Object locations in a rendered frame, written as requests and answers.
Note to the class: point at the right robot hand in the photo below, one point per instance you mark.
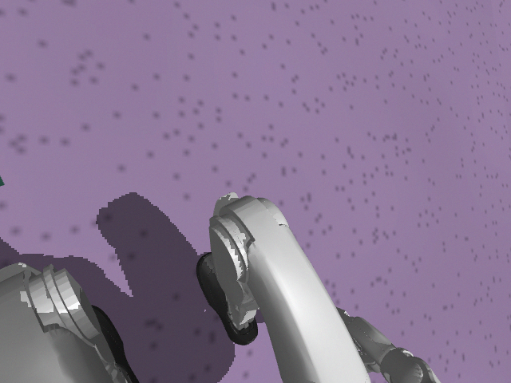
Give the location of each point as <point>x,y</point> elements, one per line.
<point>373,344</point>

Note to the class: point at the right robot foot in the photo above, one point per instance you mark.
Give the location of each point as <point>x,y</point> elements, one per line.
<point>215,296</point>

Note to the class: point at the right robot arm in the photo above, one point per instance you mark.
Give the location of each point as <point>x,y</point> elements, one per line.
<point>400,366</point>

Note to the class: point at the left robot foot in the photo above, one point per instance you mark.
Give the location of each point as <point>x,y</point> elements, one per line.
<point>115,344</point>

